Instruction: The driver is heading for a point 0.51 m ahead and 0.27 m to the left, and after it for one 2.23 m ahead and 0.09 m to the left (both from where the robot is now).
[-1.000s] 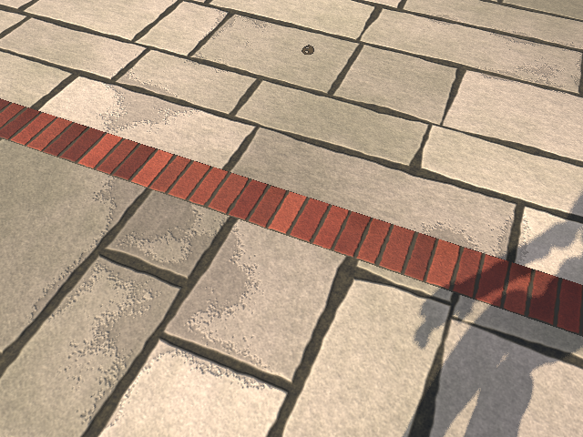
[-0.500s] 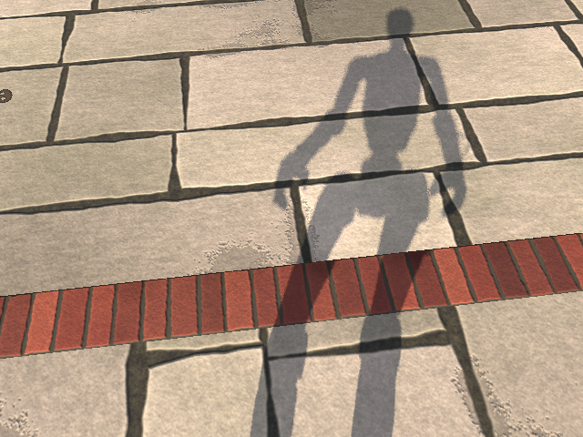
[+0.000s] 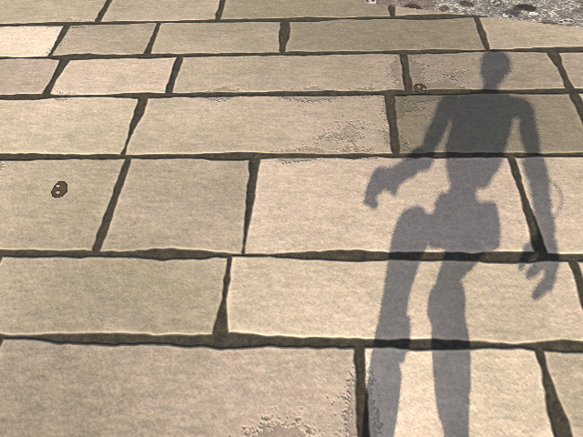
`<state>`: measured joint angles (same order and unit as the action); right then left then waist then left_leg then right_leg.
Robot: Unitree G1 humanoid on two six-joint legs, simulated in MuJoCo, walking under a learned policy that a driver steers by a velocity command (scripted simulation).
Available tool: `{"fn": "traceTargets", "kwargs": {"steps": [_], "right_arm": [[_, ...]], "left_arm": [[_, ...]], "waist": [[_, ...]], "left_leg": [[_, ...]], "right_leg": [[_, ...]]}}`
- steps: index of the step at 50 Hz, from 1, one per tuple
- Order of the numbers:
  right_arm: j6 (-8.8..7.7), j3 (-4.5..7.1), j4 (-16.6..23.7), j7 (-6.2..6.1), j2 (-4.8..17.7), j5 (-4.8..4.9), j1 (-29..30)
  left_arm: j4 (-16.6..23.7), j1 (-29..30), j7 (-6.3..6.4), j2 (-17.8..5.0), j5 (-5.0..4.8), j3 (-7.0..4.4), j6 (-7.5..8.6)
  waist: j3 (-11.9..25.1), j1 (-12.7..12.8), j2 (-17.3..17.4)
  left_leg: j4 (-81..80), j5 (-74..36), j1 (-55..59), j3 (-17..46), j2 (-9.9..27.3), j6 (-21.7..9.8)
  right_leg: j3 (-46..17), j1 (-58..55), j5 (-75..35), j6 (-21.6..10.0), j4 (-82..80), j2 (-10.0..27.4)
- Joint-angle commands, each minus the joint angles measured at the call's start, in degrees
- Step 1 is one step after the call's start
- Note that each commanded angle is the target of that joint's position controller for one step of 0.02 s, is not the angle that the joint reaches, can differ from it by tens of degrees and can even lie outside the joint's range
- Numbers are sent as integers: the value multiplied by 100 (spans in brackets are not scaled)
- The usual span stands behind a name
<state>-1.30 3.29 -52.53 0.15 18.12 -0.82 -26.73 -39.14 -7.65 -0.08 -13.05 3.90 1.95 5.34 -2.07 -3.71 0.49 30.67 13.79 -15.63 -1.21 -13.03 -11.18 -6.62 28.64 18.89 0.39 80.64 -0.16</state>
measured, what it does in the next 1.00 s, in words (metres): goes down, turning left: right foot 0.07 m lower, then right foot 0.06 m lower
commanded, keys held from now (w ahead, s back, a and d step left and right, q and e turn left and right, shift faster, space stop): w+q+shift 0.50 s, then e+shift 0.50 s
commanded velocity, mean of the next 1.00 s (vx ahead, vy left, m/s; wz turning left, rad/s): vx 0.71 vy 0.00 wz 0.36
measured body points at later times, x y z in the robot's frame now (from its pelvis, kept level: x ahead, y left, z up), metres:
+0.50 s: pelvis +0.48 -0.06 -0.05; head +0.48 -0.03 +0.40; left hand +0.28 +0.19 -0.17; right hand +0.85 -0.16 -0.05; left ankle +0.55 +0.03 -0.71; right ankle +0.46 -0.24 -0.77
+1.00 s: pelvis +0.79 +0.01 -0.12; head +0.84 +0.00 +0.32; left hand +0.80 +0.31 -0.23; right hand +0.95 -0.23 -0.26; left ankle +0.74 +0.13 -0.85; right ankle +0.92 -0.04 -0.83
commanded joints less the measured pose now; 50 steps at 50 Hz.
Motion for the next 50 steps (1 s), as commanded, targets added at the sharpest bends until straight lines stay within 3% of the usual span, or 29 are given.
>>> {"fn": "traceTargets", "kwargs": {"steps": [1, 4, 6, 9, 11, 13, 14, 15, 17, 19, 20, 22, 23, 25, 26, 28, 29, 30, 31, 32, 33, 34, 35, 36, 38, 42, 45, 47, 50], "right_arm": [[-331, 99, 543, -15, 647, 11, 425], [-423, 212, 561, 19, 818, 144, 314], [-415, 259, 558, 116, 918, 181, 287], [-363, 365, 501, 30, 938, 83, 111], [-303, 429, 724, -21, 1086, -36, 789], [-250, 425, 845, -62, 963, -43, 1265], [-216, 266, 1146, 70, 395, 346, 693], [-186, 145, 1326, 4, 429, 313, 1004], [-163, 215, 1394, 24, 799, 9, 2188], [-68, 124, 1862, 203, 439, -254, 2765], [-43, 48, 2009, 246, 305, -293, 3100], [-11, -15, 2346, 294, 107, -189, 3385], [-115, -136, 2964, 292, -149, -135, 3517], [-219, -134, 2706, 495, 204, -134, 3152], [-287, -56, 2358, 579, 379, -173, 3179], [-205, -290, 2059, 678, -339, -142, 2061], [-138, -390, 2124, 603, -458, -178, 2090], [-196, -424, 2104, 511, -319, -297, 2365], [-235, -361, 1868, 385, -54, -377, 1675], [-323, -210, 1684, 251, 447, -523, 842], [-345, 3, 1933, 131, 1254, -600, 1030], [-206, 258, 1951, 74, 1569, -144, 220], [-126, 167, 1892, -6, 1319, 117, 885], [-130, 8, 1929, -26, 688, 95, 1776], [-222, -130, 1589, -62, 137, 83, 1729], [-302, -27, 1243, -176, 28, -48, 1604], [-331, 19, 1162, -214, -15, -21, 2011], [-307, 88, 1109, -184, 82, 21, 2033], [-181, 199, 979, -129, 283, 77, 1711]], "left_arm": [[651, 56, -47, -748, 83, -63, -178], [1001, 1008, -127, -586, -127, 37, -156], [920, 791, -137, -427, -234, 32, -156], [856, 618, -85, -1019, -143, -237, 31], [630, -257, -19, -1177, -202, -335, 205], [43, -1973, 82, -1285, -338, -494, 247], [88, -1832, 63, -1738, -96, -642, 393], [134, -1488, -47, -1535, -94, -660, 393], [-52, -1532, -85, -1025, -73, -581, 322], [-490, -1991, 19, -1009, -137, -569, 295], [-727, -2196, -31, -792, -34, -512, 378], [-1001, -2529, -105, -617, 11, -433, 453], [-859, -2055, 17, -820, -87, -421, 648], [-508, -763, 116, -801, -250, -401, 811], [-723, -1172, 130, -619, -374, -362, 710], [-797, -1290, 53, -1315, -437, -528, 537], [-855, -1436, -24, -1620, -400, -596, 478], [-1032, -1943, -46, -1414, -485, -554, 292], [-1168, -2140, -14, -1555, -443, -576, 127], [-1305, -2465, 39, -1491, -249, -569, -4], [-1385, -4314, -68, -84, -367, -267, -67], [-1465, -4102, 66, -820, -579, -404, -208], [-1264, -3213, 58, -1430, -390, -612, -239], [-1139, -2513, 64, -1437, -342, -634, -272], [-1083, -2251, 75, -1017, -253, -583, -391], [-868, -1794, 14, -407, -251, -639, -618], [-616, -1403, -91, -110, -322, -573, -633], [-526, -1223, -181, -240, -325, -620, -670], [-444, -1170, -258, -474, -215, -722, -684]], "waist": [[-645, 724, -655], [-673, 277, -197], [-95, 149, 73], [314, 29, 330], [745, 560, 510], [1233, 1432, 22], [1604, 946, -1966], [1587, 848, -2274], [431, 1233, -921], [-95, 1140, -939], [-175, 1327, -954], [-130, 1262, -1068], [-707, 499, -1360], [-975, -26, -119], [-884, 254, 617], [231, -121, 146], [85, -227, 10], [-363, -26, 86], [-214, -369, 13], [-10, -670, -291], [1849, 383, 1818], [3577, -527, 2088], [2830, -89, 1000], [1973, 178, 658], [875, 456, 604], [820, 686, 87], [845, 810, 563], [868, 752, 761], [770, 754, 190]], "left_leg": [[-2319, 776, -1193, 2814, 1528, -923], [-2404, -685, -1615, 2225, 1121, -580], [-2118, -2177, -1473, 1974, 1039, -328], [-578, -2470, 495, 2118, 1047, 62], [958, -3228, 1139, 2307, 971, 214], [3684, -2169, 590, 2136, 705, 345], [5086, -247, -2331, 1187, -232, 837], [5159, 1490, -3345, 889, 399, 668], [4411, 1410, -3257, 672, 816, 738], [4142, 1592, -3195, 534, 1170, 663], [3910, 2075, -3011, 517, 1149, 691], [5015, 1495, -2985, -39, 1104, 698], [4012, 345, -4166, 1036, 1945, 700], [2210, -2534, -2460, 915, 1884, 890], [1496, -3229, -1568, 104, 1265, 901], [1261, -3773, 1093, 145, 733, 824], [1220, -3192, 1040, 242, 821, 807], [786, -2381, 962, 206, 986, 720], [438, -1772, 1062, 179, 923, 557], [487, -1567, 1819, 1035, 1608, 285], [1465, -5509, 3516, 2248, 3886, -124], [499, -4973, 3811, 4390, 4383, -763], [-192, -3938, 2920, 4063, 3734, -552], [-141, -3893, 2083, 3003, 3515, -476], [-207, -5275, 718, 1962, 3270, -411], [-684, -4359, 51, 1255, 3322, -523], [-856, -3254, -372, 180, 2926, 90], [-759, -2324, -387, -196, 2891, 354], [278, -996, -524, -599, 2819, 783]], "right_leg": [[284, 580, -152, 223, -1487, 526], [635, -383, -1874, 303, -3538, 501], [943, -1478, -2967, 237, -3630, 108], [84, -927, -3428, -59, -4346, 184], [34, -1426, -2731, -152, -5030, 72], [68, -3178, -3843, 55, -6059, 298], [-1995, -5057, -1369, -292, -6345, 1403], [-2823, -5279, -682, -348, -6315, 2021], [-1734, -4021, -1397, -216, -6530, 1587], [-1306, -3292, -2008, -192, -6806, 1485], [-277, -3305, -2968, 183, -6949, 1025], [161, -3234, -4192, -36, -6919, 1112], [-1364, -2756, -1744, -296, -7228, 2162], [-864, -888, 280, -219, -7929, 1889], [408, -853, -646, -106, -7792, 927], [950, -160, -1492, -294, -8108, 845], [935, -140, -2381, -343, -7808, 1126], [684, -296, -3300, -437, -7089, 1343], [667, -1065, -4297, -476, -6129, 1243], [375, -872, -4077, -296, -4436, 1351], [649, -185, 1415, -7, -1709, 389], [365, -45, 2264, -81, 713, -469], [-27, 464, 1224, -148, 951, -277], [274, 661, 678, -124, 696, 3], [244, 408, 733, -72, -89, 247], [434, 274, 668, -94, -924, 418], [580, -529, -615, -246, -2886, 563], [802, -984, -1156, -262, -3577, 375], [1053, -1690, -1230, -414, -4445, 33]]}}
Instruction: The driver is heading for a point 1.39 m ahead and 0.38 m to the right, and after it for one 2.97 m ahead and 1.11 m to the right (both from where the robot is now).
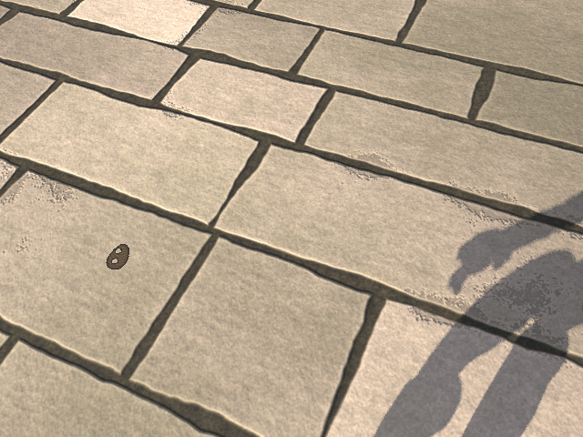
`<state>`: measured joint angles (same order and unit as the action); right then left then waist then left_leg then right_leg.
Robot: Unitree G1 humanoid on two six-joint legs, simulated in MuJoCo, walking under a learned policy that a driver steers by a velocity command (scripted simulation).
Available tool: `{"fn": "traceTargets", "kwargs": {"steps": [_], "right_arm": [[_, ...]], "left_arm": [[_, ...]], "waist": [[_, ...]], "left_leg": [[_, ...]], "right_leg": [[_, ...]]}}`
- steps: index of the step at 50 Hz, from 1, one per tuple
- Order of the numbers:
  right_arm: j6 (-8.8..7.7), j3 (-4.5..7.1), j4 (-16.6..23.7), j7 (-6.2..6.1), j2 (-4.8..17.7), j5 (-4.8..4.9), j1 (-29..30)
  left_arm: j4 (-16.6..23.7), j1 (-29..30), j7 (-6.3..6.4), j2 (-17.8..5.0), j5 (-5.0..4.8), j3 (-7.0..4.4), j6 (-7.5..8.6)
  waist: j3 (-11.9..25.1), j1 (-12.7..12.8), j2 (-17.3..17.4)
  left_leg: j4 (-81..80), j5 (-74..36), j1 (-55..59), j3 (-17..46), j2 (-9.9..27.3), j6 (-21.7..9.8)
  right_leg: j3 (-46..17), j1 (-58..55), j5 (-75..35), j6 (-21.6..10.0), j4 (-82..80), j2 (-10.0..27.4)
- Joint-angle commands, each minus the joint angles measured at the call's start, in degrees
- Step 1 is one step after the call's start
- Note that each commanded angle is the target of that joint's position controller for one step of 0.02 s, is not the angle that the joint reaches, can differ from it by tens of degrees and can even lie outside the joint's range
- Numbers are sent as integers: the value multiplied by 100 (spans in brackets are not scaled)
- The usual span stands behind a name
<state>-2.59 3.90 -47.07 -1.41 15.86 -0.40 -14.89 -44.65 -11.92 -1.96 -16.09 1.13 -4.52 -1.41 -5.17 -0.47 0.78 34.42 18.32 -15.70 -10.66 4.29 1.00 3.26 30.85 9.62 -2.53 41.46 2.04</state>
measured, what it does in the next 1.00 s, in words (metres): walks ahead, turning right: right foot, then left foot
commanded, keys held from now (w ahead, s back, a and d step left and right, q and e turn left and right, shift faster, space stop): e+shift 0.52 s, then shift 0.32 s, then q+shift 0.16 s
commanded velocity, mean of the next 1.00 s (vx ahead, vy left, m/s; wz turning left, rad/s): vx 0.03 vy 0.00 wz -0.62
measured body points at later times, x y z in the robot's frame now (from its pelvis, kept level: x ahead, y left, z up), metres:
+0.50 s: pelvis +0.08 -0.04 +0.02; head +0.11 -0.07 +0.46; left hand +0.29 +0.20 -0.08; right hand +0.10 -0.36 -0.10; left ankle +0.21 +0.10 -0.68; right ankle +0.11 -0.10 -0.72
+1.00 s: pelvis +0.15 +0.00 +0.02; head +0.20 +0.01 +0.47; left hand +0.40 +0.17 -0.12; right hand +0.06 -0.26 -0.09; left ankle +0.21 +0.06 -0.72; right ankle +0.03 -0.09 -0.68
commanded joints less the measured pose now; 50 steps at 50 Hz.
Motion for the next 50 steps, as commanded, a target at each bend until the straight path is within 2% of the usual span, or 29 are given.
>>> {"fn": "traceTargets", "kwargs": {"steps": [1, 2, 3, 4, 5, 6, 7, 8, 11, 15, 18, 22, 26, 30, 33, 34, 35, 36, 37, 38, 39, 40, 41, 42, 44, 45, 47, 48, 50], "right_arm": [[23, 146, 358, 59, 480, -59, 250], [171, 82, 486, 127, 190, -189, -108], [343, 27, 715, 78, 195, -200, -387], [410, 8, 666, 43, 337, -188, -138], [401, 27, 675, 20, 450, -154, 142], [383, 50, 617, -8, 529, -175, 318], [405, 67, 561, -30, 593, -216, 293], [449, 65, 500, -21, 621, -235, 261], [519, 40, 513, 27, 537, -163, 370], [534, 50, 605, 11, 584, -139, 713], [506, 66, 636, -21, 660, -124, 916], [442, 75, 623, -62, 787, -91, 1099], [375, 52, 624, -78, 865, -43, 1252], [309, 16, 553, -88, 912, 25, 1070], [270, -3, 458, -140, 905, 54, 661], [257, 0, 457, -178, 940, 24, 669], [278, 43, 601, -217, 1250, -24, 901], [317, 40, 831, -202, 1563, -90, 1090], [351, 80, 634, -141, 1546, -149, 892], [349, 9, 572, -86, 1222, -55, 894], [340, -39, 556, -38, 1023, -12, 1005], [344, -71, 570, -28, 951, -17, 1038], [346, -105, 547, -33, 891, -17, 962], [346, -125, 473, -23, 858, -17, 827], [289, -249, 222, 21, 585, -31, 529], [293, -228, 126, 30, 695, -20, 482], [358, -23, 17, 77, 1206, -34, 116], [383, 50, -28, 108, 1322, -38, -43], [386, 133, -71, 133, 1337, -15, -147]], "left_arm": [[32, -1025, -47, -358, 117, -147, 46], [215, -900, 37, -1104, 91, -257, 106], [420, -1066, 32, -1497, -35, -343, 55], [499, -923, 43, -1424, -58, -366, -33], [552, -632, 89, -1249, -29, -317, -108], [599, -328, 128, -1056, -41, -264, -165], [653, -163, 174, -938, -83, -243, -178], [675, -149, 192, -867, -98, -221, -176], [687, -290, 167, -1048, -142, -293, -131], [759, -290, 196, -1133, -141, -342, -164], [751, -358, 213, -1165, -99, -362, -171], [708, -430, 209, -1228, -75, -381, -158], [632, -490, 189, -1313, -39, -394, -165], [546, -396, 165, -1269, 8, -330, -172], [455, -228, 174, -1185, -8, -247, -182], [379, -342, 194, -1098, -40, -200, -160], [310, -748, 204, -869, -71, -129, -113], [359, -803, 245, -866, -120, -126, -69], [352, -511, 290, -1317, 14, -217, -47], [316, -451, 284, -1264, 37, -200, -42], [206, -461, 244, -1127, 34, -157, -67], [105, -548, 202, -1030, 15, -128, -107], [35, -594, 169, -996, 11, -106, -144], [-3, -532, 156, -948, 3, -75, -173], [-121, -360, 204, -649, -3, 65, -215], [-142, -268, 236, -642, 21, 96, -239], [-109, 112, 348, -775, -40, 88, -235], [-97, 208, 387, -808, -83, 95, -221], [-83, 296, 431, -824, -152, 117, -167]], "waist": [[1088, 543, -453], [693, 236, -2104], [1606, 208, -2072], [1560, 296, -1271], [1084, 255, -974], [794, 158, -829], [712, 101, -967], [767, 101, -905], [949, 127, -416], [850, 238, -549], [796, 300, -587], [798, 347, -652], [767, 366, -694], [834, 315, -813], [790, 59, -761], [770, 43, -421], [914, 265, 413], [973, 204, 898], [848, 88, 528], [713, 170, 355], [571, 191, 318], [573, 212, 476], [545, 179, 628], [503, 133, 620], [547, 62, 593], [513, 87, 796], [390, -136, 1069], [428, -177, 1061], [595, -144, 956]], "left_leg": [[1051, -687, -785, 175, 795, -224], [2902, 1918, -1816, -201, 0, 173], [3682, 2452, -2354, 879, -529, 234], [3942, 1904, -2515, 1307, -384, 158], [3743, 1260, -2625, 1423, -301, 73], [3418, 725, -2538, 1462, -168, 63], [3196, 432, -2334, 1463, -129, 62], [3152, 265, -2135, 1448, -189, 75], [2764, 116, -2000, 1548, -311, 143], [2199, -79, -2175, 1741, -421, 204], [1848, -119, -2175, 1889, -513, 213], [1490, -96, -2024, 2033, -639, 154], [1075, 86, -1647, 2085, -830, 66], [450, 149, -785, 1939, -935, -43], [-882, -328, 442, 1854, -905, -156], [-1540, -697, 988, 2013, -691, -244], [-1988, -164, 1393, 2980, 238, -477], [-2384, -88, 1314, 4291, 1437, -989], [-2168, -687, 641, 4419, 1511, -1475], [-2026, -1054, 397, 3987, 1309, -1463], [-1926, -1251, 243, 3370, 884, -1298], [-1869, -1377, 297, 2997, 575, -1164], [-1820, -1752, 406, 2841, 479, -1144], [-1760, -2112, 534, 2738, 436, -1140], [-1705, -2237, 738, 2742, 287, -1005], [-1706, -2133, 892, 2853, 201, -953], [-1559, -2449, 1138, 3318, 198, -1003], [-1480, -2752, 1297, 3550, 257, -1042], [-1393, -3125, 1601, 3929, 344, -1115]], "right_leg": [[-328, -2348, -430, -258, -886, -184], [-2448, -2298, -2794, -637, -1490, 1188], [-4160, -2834, -2747, -1463, -2098, 1829], [-4094, -2874, -1099, -1493, -2372, 1603], [-3614, -2532, -192, -1306, -2405, 1276], [-3197, -2293, 126, -1014, -2445, 927], [-2906, -2097, -70, -802, -2430, 689], [-2792, -2027, -435, -656, -2412, 568], [-2872, -2249, -805, -409, -2356, 435], [-3288, -2379, 199, -304, -2532, 270], [-3655, -2394, 635, -320, -2587, 196], [-4072, -2442, 790, -399, -2551, 110], [-4408, -2390, 398, -536, -2403, 4], [-4418, -2150, -451, -565, -2248, -34], [-4385, -1612, -181, -287, -2163, -258], [-4150, -1266, 870, -68, -1895, -533], [-3443, -905, 2052, 201, -1099, -979], [-2139, -403, 2220, 356, 110, -1649], [-1807, -471, 2098, 364, 1006, -1456], [-1826, -599, 1825, 357, 1381, -1248], [-1799, -690, 1519, 366, 1653, -1206], [-1711, -685, 1364, 407, 1891, -1246], [-1628, -603, 1366, 448, 2010, -1261], [-1548, -525, 1403, 485, 1949, -1230], [-1486, -836, 1430, 557, 902, -984], [-1019, -894, 1490, 613, 423, -760], [-646, -763, 1745, 638, 71, -792], [-685, -681, 1760, 608, 27, -821], [-830, -541, 1693, 528, -4, -800]]}}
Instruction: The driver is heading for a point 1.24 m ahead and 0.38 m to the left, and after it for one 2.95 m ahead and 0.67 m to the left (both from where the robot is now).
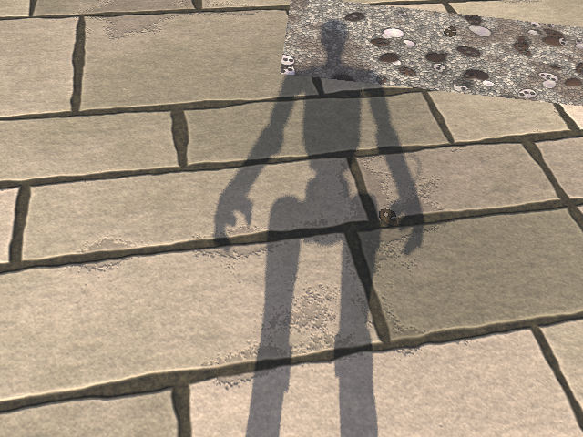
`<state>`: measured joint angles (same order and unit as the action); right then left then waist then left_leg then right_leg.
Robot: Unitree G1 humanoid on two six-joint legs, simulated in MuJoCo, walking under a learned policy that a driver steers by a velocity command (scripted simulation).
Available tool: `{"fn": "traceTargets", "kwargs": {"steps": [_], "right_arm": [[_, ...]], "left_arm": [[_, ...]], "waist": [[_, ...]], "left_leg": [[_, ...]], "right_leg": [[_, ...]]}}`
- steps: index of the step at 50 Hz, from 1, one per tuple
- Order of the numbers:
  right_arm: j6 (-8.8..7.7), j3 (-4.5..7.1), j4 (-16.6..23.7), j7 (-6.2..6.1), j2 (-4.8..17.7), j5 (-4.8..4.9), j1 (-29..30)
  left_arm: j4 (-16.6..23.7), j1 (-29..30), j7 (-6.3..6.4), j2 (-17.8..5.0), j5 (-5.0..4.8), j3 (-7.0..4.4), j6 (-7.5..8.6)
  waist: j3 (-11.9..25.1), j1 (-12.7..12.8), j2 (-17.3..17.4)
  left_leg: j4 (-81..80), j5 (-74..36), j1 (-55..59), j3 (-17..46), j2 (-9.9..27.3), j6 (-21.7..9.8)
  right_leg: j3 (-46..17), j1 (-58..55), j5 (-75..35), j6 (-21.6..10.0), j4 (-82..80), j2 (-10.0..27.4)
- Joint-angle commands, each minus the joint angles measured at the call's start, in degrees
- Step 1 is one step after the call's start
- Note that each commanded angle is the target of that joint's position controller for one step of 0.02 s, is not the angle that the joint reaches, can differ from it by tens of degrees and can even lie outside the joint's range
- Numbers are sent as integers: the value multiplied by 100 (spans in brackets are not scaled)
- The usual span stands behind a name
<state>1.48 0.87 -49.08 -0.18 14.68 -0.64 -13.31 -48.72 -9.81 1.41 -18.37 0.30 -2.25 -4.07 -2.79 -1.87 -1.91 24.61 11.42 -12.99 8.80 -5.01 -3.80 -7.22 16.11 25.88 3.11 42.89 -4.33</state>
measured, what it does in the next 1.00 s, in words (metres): walks ahead, turning left: right foot, then left foot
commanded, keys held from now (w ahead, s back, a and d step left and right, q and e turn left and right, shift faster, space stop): q+shift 0.64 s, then shift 0.02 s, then w+shift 0.10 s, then w+e+shift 0.24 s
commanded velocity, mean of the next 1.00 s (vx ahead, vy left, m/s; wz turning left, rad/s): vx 0.16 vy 0.00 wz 0.57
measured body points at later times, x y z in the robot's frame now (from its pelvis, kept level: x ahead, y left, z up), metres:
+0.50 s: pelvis +0.01 -0.03 +0.00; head +0.05 -0.03 +0.44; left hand +0.01 +0.27 -0.11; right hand +0.21 -0.26 -0.14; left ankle -0.04 +0.09 -0.68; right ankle +0.00 -0.12 -0.75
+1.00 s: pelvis +0.09 +0.09 +0.00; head +0.08 +0.10 +0.45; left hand -0.01 +0.36 -0.14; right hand +0.29 -0.11 -0.12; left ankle -0.03 +0.08 -0.75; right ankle +0.28 +0.01 -0.66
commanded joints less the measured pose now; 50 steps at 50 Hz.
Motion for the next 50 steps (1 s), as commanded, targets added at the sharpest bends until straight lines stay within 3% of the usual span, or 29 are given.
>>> {"fn": "traceTargets", "kwargs": {"steps": [1, 6, 8, 9, 10, 11, 12, 13, 14, 15, 16, 18, 22, 27, 30, 32, 33, 34, 35, 36, 37, 38, 39, 40, 41, 42, 45, 46, 50], "right_arm": [[-24, 469, 126, 14, 1432, 18, -288], [53, 600, 110, 45, 1325, 5, -97], [119, 637, 155, 67, 1311, 14, 134], [144, 640, 233, 71, 1273, 52, 378], [129, 584, 302, 68, 1033, 93, 357], [89, 477, 347, 56, 518, 123, -163], [102, 578, 195, -39, 1034, 6, -308], [140, 648, 143, -44, 1265, -56, -230], [191, 654, 58, -12, 1191, -89, -291], [255, 648, 10, 33, 1118, -97, -382], [303, 634, -13, 99, 1088, -87, -463], [340, 575, 106, 199, 1020, -40, -261], [359, 471, 465, 341, 881, 1, 328], [374, 385, 899, 445, 683, 46, 797], [384, 366, 1076, 453, 616, 73, 874], [398, 383, 1169, 424, 634, 66, 862], [387, 410, 1168, 387, 687, 12, 736], [339, 456, 1021, 314, 738, -35, 191], [261, 627, 768, 223, 1244, -141, -657], [180, 791, 863, 188, 2090, -52, -938], [160, 716, 814, 176, 1771, 4, -1025], [157, 567, 767, 132, 1400, -21, -678], [102, 427, 766, 87, 1022, -37, -350], [-2, 370, 794, 39, 926, -51, -96], [-128, 339, 780, 17, 882, -82, 25], [-254, 329, 728, 34, 904, -90, -49], [-489, 354, 488, 90, 967, -112, -526], [-522, 349, 429, 81, 957, -117, -631], [-650, 283, 345, 38, 817, -119, -677]], "left_arm": [[336, 116, 114, -598, -72, -98, 136], [446, 212, 166, -522, -78, -31, 292], [424, -8, 186, -481, -92, -12, 347], [361, -277, 218, -494, -68, -19, 385], [344, -353, 275, -802, 0, -91, 417], [505, -95, 327, -1264, 64, -156, 369], [674, 426, 295, -1287, 138, -141, 318], [707, 466, 259, -867, 126, -50, 305], [727, 612, 238, -539, 83, 44, 312], [773, 662, 237, -448, 77, 86, 319], [791, 613, 259, -466, 81, 90, 325], [718, 281, 230, -502, 102, 76, 317], [589, -234, 174, -663, 143, -32, 305], [596, -289, 81, -741, 167, -128, 359], [640, -202, -2, -800, 144, -190, 384], [650, -225, -55, -857, 63, -239, 391], [624, -302, -78, -887, 6, -259, 390], [627, -276, -117, -935, -18, -281, 380], [719, -304, -138, -759, -4, -220, 377], [1266, 69, -211, -144, 222, -27, 370], [1243, 506, -214, -563, 422, -113, 346], [1250, 575, -270, -662, 288, -165, 371], [1040, 228, -346, -675, 177, -173, 460], [822, -86, -402, -641, 191, -178, 516], [573, -386, -441, -608, 235, -161, 510], [467, -481, -468, -570, 214, -161, 483], [460, -176, -508, -423, 16, -178, 411], [475, -89, -508, -393, -10, -199, 402], [482, 123, -522, -329, 62, -230, 421]], "waist": [[448, 26, 1171], [639, 132, 959], [623, 293, 915], [594, 502, 842], [588, 451, 341], [762, 132, -959], [421, 56, -613], [232, 5, -283], [46, -94, -187], [-4, -143, -318], [16, -138, -510], [88, 21, -520], [80, 325, -594], [125, 361, -568], [241, 316, -643], [329, 296, -695], [424, 248, -656], [792, -56, -382], [1219, -429, 550], [1332, -495, 2064], [938, -757, 1102], [198, -488, 1004], [-155, -177, 818], [-175, 41, 820], [-76, 130, 866], [32, 139, 802], [-302, -27, 558], [-440, -48, 562], [-619, -20, 553]], "left_leg": [[-400, -2497, 1415, 2136, 1292, -679], [-441, -2167, 1007, 2583, 1209, -703], [-420, -1648, 463, 2607, 999, -486], [-291, -1057, -57, 2455, 745, -221], [170, 218, -861, 2003, 280, 161], [1647, 1876, -1645, 676, -486, 448], [2594, 2181, -1816, -29, -399, 476], [3228, 1951, -1612, -120, -1, 481], [3637, 1640, -1630, -172, 91, 492], [3957, 1401, -1725, -253, 134, 552], [4227, 1276, -1832, -390, 183, 624], [4194, 1149, -1994, -611, 286, 746], [3583, 1125, -2272, -891, 530, 826], [2709, 1095, -1817, -1192, 672, 602], [2060, 1140, -1174, -1489, 585, 388], [1562, 1208, -810, -1612, 500, 243], [1186, 1235, -454, -1560, 401, 132], [522, 956, 441, -1516, 220, -93], [-287, 1509, 1748, -447, 689, -465], [-1247, 3341, 2655, 2863, 2509, -1277], [-1571, 4109, 2184, 3104, 2701, -1534], [-1619, 4209, 1623, 2594, 2527, -1418], [-1773, 3495, 1183, 1927, 2234, -1152], [-1867, 2714, 1066, 1358, 1882, -907], [-1907, 2041, 1052, 820, 1618, -745], [-1943, 1637, 1138, 519, 1576, -691], [-2148, 1397, 1337, -69, 1647, -494], [-2177, 1354, 1369, -254, 1677, -404], [-2342, 900, 1316, -886, 1718, -214]], "right_leg": [[156, 945, 71, -83, -152, -147], [1, 382, -112, -272, -644, -154], [25, -309, -488, -330, -1394, -188], [23, -984, -1010, -369, -2233, -104], [-505, -1742, -1118, -510, -2984, 549], [-2032, -2233, -870, -942, -3325, 2154], [-2201, -1172, -1362, -1399, -3281, 2685], [-1708, -885, -2114, -1507, -3069, 2492], [-1043, -758, -2584, -1377, -2927, 2083], [-533, -831, -2891, -1228, -2819, 1757], [-172, -945, -3426, -1179, -2678, 1608], [251, -1248, -4237, -1179, -2447, 1531], [509, -1817, -4740, -1317, -2294, 1788], [977, -1723, -4803, -1386, -2171, 2085], [1370, -1520, -4950, -1228, -1886, 2135], [1526, -1505, -5019, -1077, -1527, 2225], [1587, -1365, -5177, -977, -1106, 2227], [1745, -930, -4453, -784, -442, 2165], [2005, 174, -2704, -511, 960, 1750], [1862, 2551, 1221, -207, 2307, 608], [704, 2996, 1068, -287, 2588, 715], [670, 3121, 476, -360, 2483, 883], [734, 2857, -226, -376, 2049, 1044], [778, 2498, -695, -366, 1731, 1115], [857, 2221, -1137, -364, 1752, 1132], [875, 2178, -1410, -381, 1842, 1124], [392, 2867, -1763, -441, 1920, 901], [228, 3133, -1870, -434, 1919, 810], [309, 3534, -2410, -370, 1725, 691]]}}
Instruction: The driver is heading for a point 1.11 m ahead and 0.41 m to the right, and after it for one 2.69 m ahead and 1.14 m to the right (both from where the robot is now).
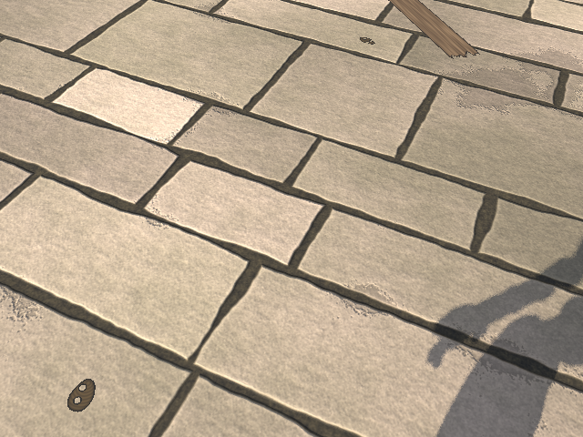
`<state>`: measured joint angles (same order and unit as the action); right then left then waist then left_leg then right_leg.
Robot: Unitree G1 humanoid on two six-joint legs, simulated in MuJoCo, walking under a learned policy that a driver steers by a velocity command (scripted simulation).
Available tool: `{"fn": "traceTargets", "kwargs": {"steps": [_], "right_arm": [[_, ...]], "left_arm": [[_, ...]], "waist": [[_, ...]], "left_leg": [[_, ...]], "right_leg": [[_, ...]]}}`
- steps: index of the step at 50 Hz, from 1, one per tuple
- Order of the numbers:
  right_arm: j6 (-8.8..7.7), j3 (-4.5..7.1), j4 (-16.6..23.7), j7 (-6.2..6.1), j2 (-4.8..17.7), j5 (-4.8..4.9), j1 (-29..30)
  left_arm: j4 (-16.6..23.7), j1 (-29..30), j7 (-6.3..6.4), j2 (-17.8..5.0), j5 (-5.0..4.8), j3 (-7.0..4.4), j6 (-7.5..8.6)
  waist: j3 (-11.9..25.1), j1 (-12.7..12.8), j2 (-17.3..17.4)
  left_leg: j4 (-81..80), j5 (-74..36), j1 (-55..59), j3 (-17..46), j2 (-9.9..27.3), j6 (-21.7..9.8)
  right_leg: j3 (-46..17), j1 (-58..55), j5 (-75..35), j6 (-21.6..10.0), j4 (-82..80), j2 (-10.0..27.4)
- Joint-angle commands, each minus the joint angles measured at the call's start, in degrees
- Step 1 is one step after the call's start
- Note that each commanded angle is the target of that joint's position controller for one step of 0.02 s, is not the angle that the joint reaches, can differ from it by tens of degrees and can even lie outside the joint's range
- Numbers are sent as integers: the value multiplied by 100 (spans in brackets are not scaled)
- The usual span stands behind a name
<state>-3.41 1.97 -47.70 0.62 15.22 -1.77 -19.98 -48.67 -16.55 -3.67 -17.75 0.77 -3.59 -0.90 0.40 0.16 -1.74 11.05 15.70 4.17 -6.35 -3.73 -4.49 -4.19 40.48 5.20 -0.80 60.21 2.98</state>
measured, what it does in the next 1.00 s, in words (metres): walks ahead, turning right: right foot, then left foot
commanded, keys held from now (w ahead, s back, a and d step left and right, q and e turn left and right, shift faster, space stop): w+e+shift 0.54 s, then e+shift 0.18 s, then shift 0.28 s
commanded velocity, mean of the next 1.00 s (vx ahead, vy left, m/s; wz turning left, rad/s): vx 0.68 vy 0.00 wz -0.74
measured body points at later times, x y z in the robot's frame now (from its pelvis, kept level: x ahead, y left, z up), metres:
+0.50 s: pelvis +0.39 -0.09 -0.01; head +0.41 -0.09 +0.44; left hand +0.51 +0.18 -0.14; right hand +0.50 -0.38 -0.08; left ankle +0.57 +0.06 -0.66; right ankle +0.31 -0.09 -0.74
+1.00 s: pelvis +0.71 -0.19 +0.00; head +0.74 -0.22 +0.44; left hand +1.05 -0.20 -0.08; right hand +0.50 -0.39 -0.12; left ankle +0.79 -0.09 -0.74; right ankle +0.72 -0.34 -0.70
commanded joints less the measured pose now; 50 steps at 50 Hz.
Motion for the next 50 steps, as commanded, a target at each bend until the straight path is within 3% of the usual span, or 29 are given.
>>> {"fn": "traceTargets", "kwargs": {"steps": [1, 5, 7, 10, 12, 13, 14, 15, 16, 17, 18, 20, 21, 25, 27, 29, 31, 32, 33, 34, 35, 36, 37, 38, 40, 41, 44, 46, 50], "right_arm": [[-202, 153, 161, -55, 725, -8, -63], [-313, 72, -108, -99, 567, 5, -394], [-314, 26, -267, -144, 546, 10, -531], [-232, 69, -318, -322, 941, -61, -535], [-47, 198, -163, -396, 1365, -163, -198], [-41, 233, -47, -320, 1453, -106, 36], [-168, 81, 224, -156, 716, -24, 331], [-371, -4, 834, -52, 641, 76, 561], [-490, -31, 986, -45, 782, -13, 1127], [-561, -74, 1028, -24, 708, 11, 984], [-515, -103, 1022, -33, 642, -63, 954], [-223, -164, 943, -3, 562, -296, 638], [-104, -177, 1016, 17, 549, -324, 676], [-43, -304, 1648, 135, 433, -148, 2020], [-68, -332, 1753, 152, 381, -29, 2285], [-115, -293, 1758, 93, 490, -18, 2261], [-183, -156, 1584, -59, 825, -64, 1589], [-237, -52, 1418, -140, 1062, -10, 831], [-299, 59, 1140, -207, 1336, -45, -219], [-333, 121, 964, -251, 1607, -199, -1036], [-243, 198, 1130, -136, 1875, -324, -912], [-144, 269, 1297, -167, 1581, -184, -306], [-118, 88, 1350, -193, 918, -116, 115], [-102, -38, 1223, -186, 546, -118, 254], [-128, -23, 931, -201, 611, -26, 11], [-166, -2, 835, -161, 636, 28, -27], [-235, 79, 786, -83, 826, 35, 313], [-227, 96, 811, -32, 835, 59, 695], [-140, 168, 703, 20, 957, 147, 525]], "left_arm": [[494, 882, -34, -358, 37, -84, 117], [731, 1497, -164, -151, 76, 47, 172], [939, 1748, -197, -20, 79, 147, 189], [975, 1220, -108, -157, 10, 162, 150], [484, -678, -26, -622, -27, -45, 160], [184, -1758, 61, -938, 17, -228, 219], [208, -1399, 200, -1437, -74, -453, 107], [367, -978, 166, -1802, 5, -506, 69], [371, -1015, 221, -1497, -14, -477, 101], [184, -1063, 290, -1138, -3, -390, 141], [160, -815, 333, -881, 40, -317, 207], [300, -326, 399, -731, 29, -202, 356], [344, -284, 374, -734, -19, -180, 434], [428, -357, 331, -903, -57, -239, 579], [400, -561, 304, -1028, -102, -307, 585], [337, -719, 313, -1136, -135, -364, 539], [327, -751, 378, -1277, -122, -414, 510], [401, -507, 383, -1417, -113, -450, 520], [541, -135, 374, -1231, -159, -413, 554], [735, -193, 418, -315, -176, -205, 543], [1023, -1247, 551, -263, -424, -137, 456], [851, -1081, 590, -702, -220, -186, 356], [870, -387, 513, -828, -59, -216, 288], [905, -73, 399, -766, 28, -219, 222], [1019, 178, 195, -455, 103, -145, 42], [1052, 161, 159, -310, 120, -103, -21], [1239, 242, 119, -151, 162, -7, -75], [1302, 319, 69, -88, 124, 78, -60], [1336, 703, 39, -200, 115, 106, -12]], "waist": [[-986, -240, 505], [-1262, -384, 361], [-1239, -364, 433], [-390, 148, 898], [661, 1100, 1053], [1023, 1641, 777], [926, 1208, -917], [1404, 823, -991], [963, 970, 164], [289, 572, 598], [-117, 213, 904], [-501, -233, 762], [-577, -297, 623], [-954, 29, 198], [-684, 294, -52], [-468, 410, -78], [151, 172, -140], [587, -295, -244], [1081, -869, -198], [1702, -907, 936], [3066, -241, 2181], [3278, -331, 1600], [2349, -441, 1158], [1525, -369, 931], [671, -311, 1115], [523, -176, 1014], [418, 166, 890], [422, 339, 1051], [321, 179, 1055]], "left_leg": [[-1039, 318, -385, 474, 1592, -127], [-1074, -900, -42, -221, 1523, 43], [-787, -2906, 252, -602, 1510, 173], [772, -8324, 692, -915, 1709, 369], [3317, -8968, 328, -797, 1935, 251], [5201, -7488, -807, -766, 1741, 174], [7616, -862, -3375, -555, 426, 384], [8942, 742, -5271, 777, -147, 508], [8569, 285, -5684, 1329, 324, 374], [7817, 107, -5429, 1299, 602, 327], [7126, 156, -5053, 1261, 869, 364], [6636, 371, -4546, 1149, 1063, 563], [6266, 465, -4415, 1015, 1121, 653], [3810, -1047, -3693, 543, 1051, 877], [2833, -1923, -3150, 448, 785, 783], [2212, -2164, -2835, 428, 477, 640], [1769, -1921, -1912, 542, 55, 540], [1607, -2148, -1024, 722, 170, 516], [1541, -2597, 160, 906, 628, 466], [2109, -4526, 1626, 1971, 2294, 314], [2422, -6564, 2762, 4032, 3908, -290], [2117, -5246, 2257, 3951, 3575, -699], [1774, -4405, 1248, 3055, 2941, -583], [1609, -3994, 577, 2385, 2525, -434], [1266, -4335, -423, 1718, 2247, -437], [1116, -4438, -782, 1577, 2228, -467], [772, -4756, -1388, 1124, 2296, -597], [653, -4383, -1980, 433, 1934, -369], [830, -3372, -2082, 179, 1841, -149]], "right_leg": [[112, 1142, -452, -4, -87, -33], [745, 1229, -574, -298, -774, 29], [1224, 929, -311, -516, -1290, -74], [1875, -649, 356, -939, -1672, -796], [1592, -2583, 1348, -1274, -1721, -1136], [1007, -4212, 1440, -1492, -2479, -1077], [-1318, -5642, 2662, -1958, -3145, 127], [-4403, -6408, 3093, -2968, -4142, 1107], [-4246, -6101, 2672, -2665, -4521, 1160], [-3722, -5115, 2222, -2378, -4720, 1074], [-3063, -4246, 1817, -2074, -4779, 758], [-2155, -3048, 1378, -1932, -4856, 172], [-1922, -2601, 1305, -1923, -4954, -8], [-1455, -1539, 178, -1689, -5312, -482], [-1475, -1928, -999, -1460, -5219, -441], [-1458, -2692, -2595, -1180, -4626, -388], [-1571, -3358, -4135, -719, -3358, -509], [-1641, -3296, -4067, -495, -2268, -563], [-1510, -2817, -3256, -302, -968, -808], [-862, -1606, 2092, -237, 964, -1287], [-414, -609, 3484, -110, 2589, -1376], [-312, -408, 2623, -137, 2952, -889], [-98, -262, 2021, -74, 2521, -705], [-79, -105, 1843, -5, 2178, -539], [-123, -210, 1939, 93, 1665, -393], [-116, -376, 1974, 87, 1374, -393], [-16, -638, 1488, 51, 333, -411], [192, -1463, 573, -26, -892, -362], [371, -2353, -44, -93, -2144, -419]]}}
Velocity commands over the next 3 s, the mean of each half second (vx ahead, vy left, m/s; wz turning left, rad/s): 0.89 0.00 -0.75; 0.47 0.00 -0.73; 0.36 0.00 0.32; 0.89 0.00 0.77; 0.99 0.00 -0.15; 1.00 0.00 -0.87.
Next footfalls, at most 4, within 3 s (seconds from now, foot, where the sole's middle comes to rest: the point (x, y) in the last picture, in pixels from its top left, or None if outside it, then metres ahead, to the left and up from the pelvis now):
0.26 right None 0.34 -0.10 -0.78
0.68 left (337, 327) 0.83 -0.11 -0.78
1.08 right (442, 351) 0.76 -0.38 -0.78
1.50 left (361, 316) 0.86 -0.18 -0.78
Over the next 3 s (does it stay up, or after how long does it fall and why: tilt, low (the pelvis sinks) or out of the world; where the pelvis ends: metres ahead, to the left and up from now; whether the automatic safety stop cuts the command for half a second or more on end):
stays up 1.95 -0.62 -0.02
